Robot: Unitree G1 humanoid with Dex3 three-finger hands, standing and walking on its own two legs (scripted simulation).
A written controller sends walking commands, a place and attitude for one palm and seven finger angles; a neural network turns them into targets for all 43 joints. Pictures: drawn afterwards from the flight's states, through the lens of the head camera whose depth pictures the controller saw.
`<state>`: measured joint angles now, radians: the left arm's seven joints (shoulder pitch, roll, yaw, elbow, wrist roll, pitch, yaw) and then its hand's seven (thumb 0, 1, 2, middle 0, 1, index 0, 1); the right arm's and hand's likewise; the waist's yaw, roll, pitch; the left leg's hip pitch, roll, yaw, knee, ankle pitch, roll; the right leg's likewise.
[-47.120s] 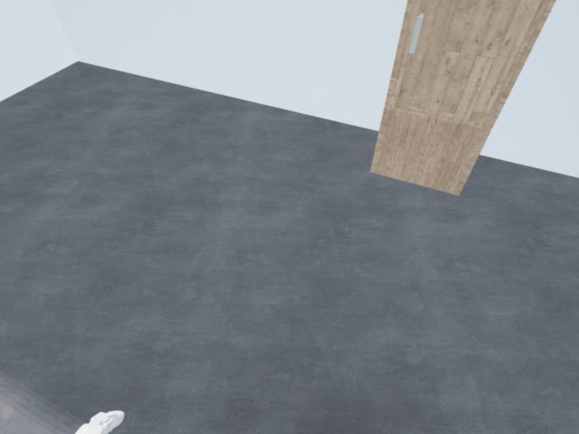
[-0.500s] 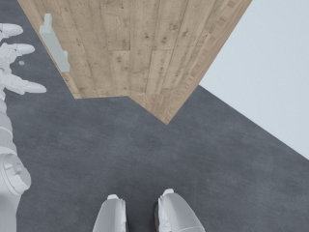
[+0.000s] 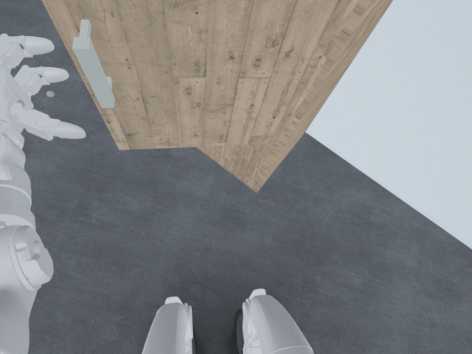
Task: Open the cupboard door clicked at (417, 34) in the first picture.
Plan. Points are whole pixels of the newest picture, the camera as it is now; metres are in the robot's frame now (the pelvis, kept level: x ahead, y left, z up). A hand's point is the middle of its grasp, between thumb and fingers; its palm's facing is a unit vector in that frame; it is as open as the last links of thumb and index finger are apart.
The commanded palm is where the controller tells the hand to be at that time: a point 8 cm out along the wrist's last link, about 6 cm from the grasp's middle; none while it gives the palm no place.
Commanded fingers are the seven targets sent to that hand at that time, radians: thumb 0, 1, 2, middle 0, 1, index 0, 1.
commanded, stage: move the hooked fingers beside the handle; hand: left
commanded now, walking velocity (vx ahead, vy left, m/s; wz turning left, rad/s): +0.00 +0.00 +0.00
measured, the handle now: (97, 67) +0.55 +0.19 +0.06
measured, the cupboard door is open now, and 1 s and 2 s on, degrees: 44 44 42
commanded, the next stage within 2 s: slide the fingers in behind the handle in 0.02 s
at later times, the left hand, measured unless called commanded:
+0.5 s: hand (63, 93) +0.51 +0.23 +0.06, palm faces +0.05 -1.00 +0.00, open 14.0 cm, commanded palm +0.49 +0.27 +0.05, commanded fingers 0.00 -0.50 0.30 -0.30 -1.20 -0.30 -1.20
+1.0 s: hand (71, 96) +0.50 +0.22 +0.06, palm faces +0.10 -1.00 +0.00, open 14.5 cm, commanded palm +0.49 +0.22 +0.05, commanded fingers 0.00 -0.50 0.30 -0.30 -1.20 -0.30 -1.20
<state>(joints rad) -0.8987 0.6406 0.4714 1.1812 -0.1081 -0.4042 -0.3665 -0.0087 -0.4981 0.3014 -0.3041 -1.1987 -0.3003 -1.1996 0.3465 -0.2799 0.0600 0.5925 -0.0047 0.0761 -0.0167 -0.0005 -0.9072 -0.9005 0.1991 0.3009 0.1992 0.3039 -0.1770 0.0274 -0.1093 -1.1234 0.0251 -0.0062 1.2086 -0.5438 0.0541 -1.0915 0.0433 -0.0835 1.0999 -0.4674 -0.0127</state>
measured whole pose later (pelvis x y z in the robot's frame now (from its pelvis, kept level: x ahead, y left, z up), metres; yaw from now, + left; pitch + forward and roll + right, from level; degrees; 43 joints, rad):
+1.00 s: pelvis +0.00 +0.00 +0.00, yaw +2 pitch +26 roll -5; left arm -0.89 0.50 0.34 1.14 -0.15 -0.44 -0.22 -0.01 -0.50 0.30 -0.30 -1.20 -0.19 -1.20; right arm 0.36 -0.26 0.03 0.65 -0.02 0.08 0.01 0.00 -0.91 -0.90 0.20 0.30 0.20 0.30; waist -0.14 0.03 -0.12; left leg -1.11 0.01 -0.03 1.20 -0.54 0.04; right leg -1.06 0.03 -0.11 1.09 -0.48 -0.02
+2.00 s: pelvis +0.01 -0.01 +0.00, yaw +1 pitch +26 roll -4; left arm -0.88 0.42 0.34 1.14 -0.09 -0.48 -0.16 -0.01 -0.36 0.36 -0.29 -1.22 -0.28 -1.21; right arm 0.35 -0.25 0.03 0.61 -0.03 0.08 0.03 0.00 -0.91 -0.90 0.20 0.30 0.20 0.30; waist -0.16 0.04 -0.13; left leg -1.08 0.01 -0.01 1.18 -0.55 0.05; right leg -1.06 0.04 -0.08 1.10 -0.49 -0.02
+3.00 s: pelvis +0.02 -0.01 +0.02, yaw +0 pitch +23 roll -2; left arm -0.53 0.30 0.28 0.82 -0.17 -0.46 -0.16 0.02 0.74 0.78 -0.33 -1.32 -0.33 -1.33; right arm 0.37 -0.24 0.01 0.57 0.01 0.08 0.04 0.00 -0.91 -0.90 0.20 0.30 0.20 0.30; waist -0.11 0.04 -0.16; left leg -0.96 0.02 0.03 1.10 -0.54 0.04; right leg -0.97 0.05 -0.04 1.04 -0.47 -0.03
